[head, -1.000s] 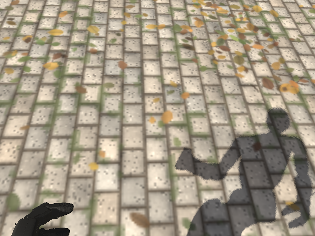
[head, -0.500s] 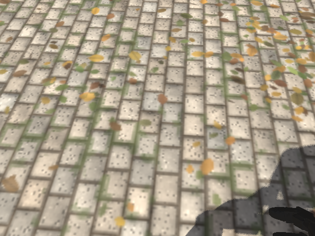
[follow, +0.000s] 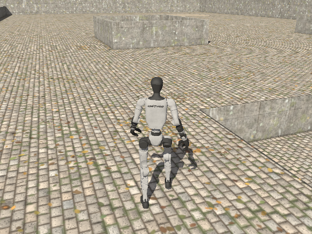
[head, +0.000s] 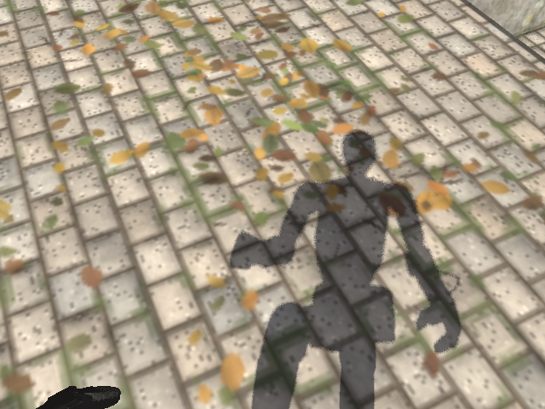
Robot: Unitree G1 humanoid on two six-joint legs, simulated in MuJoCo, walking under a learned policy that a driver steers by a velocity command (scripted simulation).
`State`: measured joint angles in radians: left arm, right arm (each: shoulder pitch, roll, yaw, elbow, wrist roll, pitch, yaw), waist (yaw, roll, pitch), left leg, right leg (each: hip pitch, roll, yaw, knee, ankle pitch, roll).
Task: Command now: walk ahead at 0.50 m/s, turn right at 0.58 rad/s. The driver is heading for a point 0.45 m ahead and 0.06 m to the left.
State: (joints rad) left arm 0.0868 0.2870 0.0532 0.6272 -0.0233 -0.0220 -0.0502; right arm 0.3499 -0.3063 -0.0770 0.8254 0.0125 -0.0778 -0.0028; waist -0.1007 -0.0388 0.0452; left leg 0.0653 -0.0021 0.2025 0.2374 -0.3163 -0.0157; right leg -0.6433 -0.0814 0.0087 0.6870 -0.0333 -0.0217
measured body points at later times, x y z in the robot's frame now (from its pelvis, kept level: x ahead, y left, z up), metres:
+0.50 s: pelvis +0.28 -0.05 +0.00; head +0.30 -0.05 +0.45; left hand +0.33 +0.23 -0.11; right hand +0.44 -0.30 -0.11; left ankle +0.47 +0.12 -0.68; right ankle +0.18 -0.12 -0.74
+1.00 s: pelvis +0.43 -0.03 +0.00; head +0.45 -0.04 +0.45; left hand +0.49 +0.25 -0.13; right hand +0.60 -0.26 -0.13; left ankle +0.48 +0.08 -0.74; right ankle +0.47 -0.17 -0.74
